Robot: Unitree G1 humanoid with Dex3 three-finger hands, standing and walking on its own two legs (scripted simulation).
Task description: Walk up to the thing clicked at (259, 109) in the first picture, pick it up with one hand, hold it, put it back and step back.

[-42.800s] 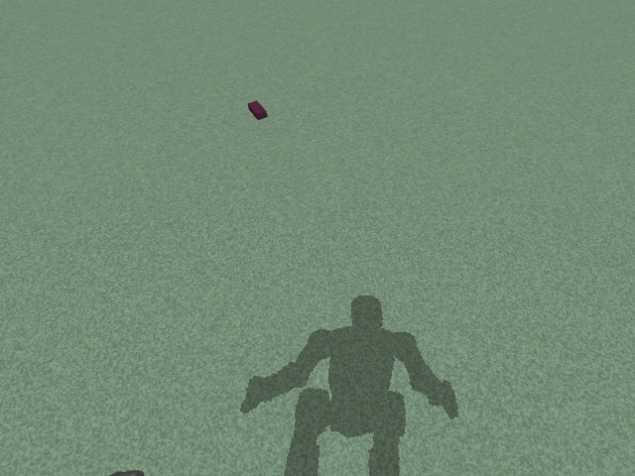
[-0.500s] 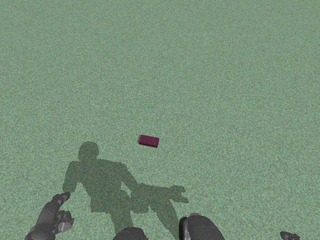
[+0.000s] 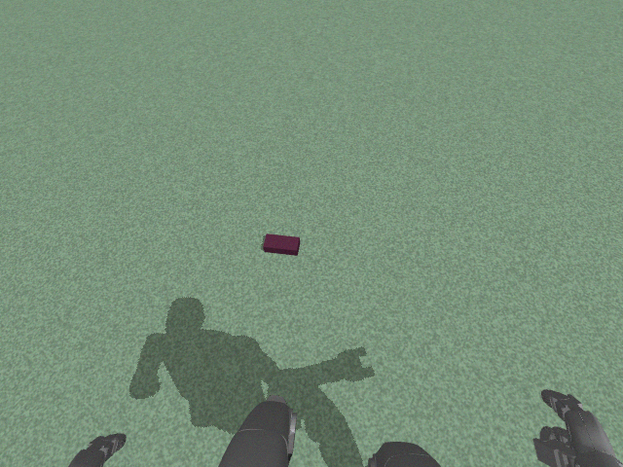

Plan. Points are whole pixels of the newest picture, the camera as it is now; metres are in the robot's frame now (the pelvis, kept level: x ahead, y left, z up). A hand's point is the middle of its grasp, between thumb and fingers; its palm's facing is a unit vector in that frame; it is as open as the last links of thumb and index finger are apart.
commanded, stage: step back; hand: left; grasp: from above
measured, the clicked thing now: (281, 244) +0.81 +0.20 -0.73
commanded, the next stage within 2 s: stand in 1.54 s
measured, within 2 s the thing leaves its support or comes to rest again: neither
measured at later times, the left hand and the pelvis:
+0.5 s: hand out of the picture -0.05 +0.23 -0.14, palm faces +0.07 -0.94 -0.33, open 7.4 cm; pelvis -0.16 -0.03 +0.01, yaw +4 degrees
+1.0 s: hand out of the picture -0.18 +0.24 -0.13, palm faces +0.08 -0.90 -0.42, open 7.4 cm; pelvis -0.22 -0.05 +0.01, yaw +4 degrees
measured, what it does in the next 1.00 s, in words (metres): walks backwards: left foot, then right foot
